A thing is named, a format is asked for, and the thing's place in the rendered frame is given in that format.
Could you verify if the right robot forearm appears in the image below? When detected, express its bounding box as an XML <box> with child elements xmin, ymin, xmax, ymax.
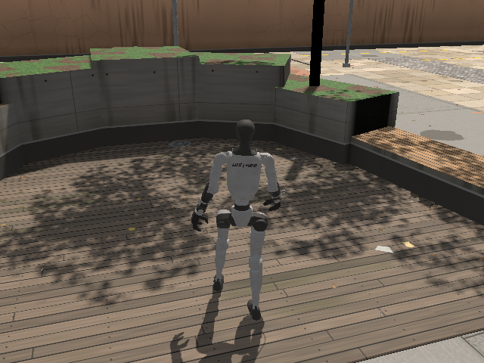
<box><xmin>270</xmin><ymin>181</ymin><xmax>281</xmax><ymax>203</ymax></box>

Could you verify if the robot right foot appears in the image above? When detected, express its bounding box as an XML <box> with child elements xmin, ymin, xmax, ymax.
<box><xmin>247</xmin><ymin>299</ymin><xmax>261</xmax><ymax>321</ymax></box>

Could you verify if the left robot forearm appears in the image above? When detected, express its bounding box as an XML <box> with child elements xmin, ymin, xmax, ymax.
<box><xmin>195</xmin><ymin>182</ymin><xmax>213</xmax><ymax>216</ymax></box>

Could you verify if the robot right upper arm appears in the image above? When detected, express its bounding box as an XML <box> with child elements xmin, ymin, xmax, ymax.
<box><xmin>260</xmin><ymin>153</ymin><xmax>278</xmax><ymax>192</ymax></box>

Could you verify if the right robot thigh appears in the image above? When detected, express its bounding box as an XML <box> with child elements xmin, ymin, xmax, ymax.
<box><xmin>249</xmin><ymin>213</ymin><xmax>268</xmax><ymax>271</ymax></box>

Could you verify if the robot left hand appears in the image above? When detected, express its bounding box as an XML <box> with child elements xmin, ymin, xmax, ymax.
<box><xmin>191</xmin><ymin>211</ymin><xmax>208</xmax><ymax>231</ymax></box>

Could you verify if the robot left upper arm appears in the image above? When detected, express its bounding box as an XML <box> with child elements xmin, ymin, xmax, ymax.
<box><xmin>207</xmin><ymin>151</ymin><xmax>229</xmax><ymax>194</ymax></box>

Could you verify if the robot right hand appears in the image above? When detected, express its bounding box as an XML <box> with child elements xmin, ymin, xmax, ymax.
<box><xmin>263</xmin><ymin>199</ymin><xmax>281</xmax><ymax>211</ymax></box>

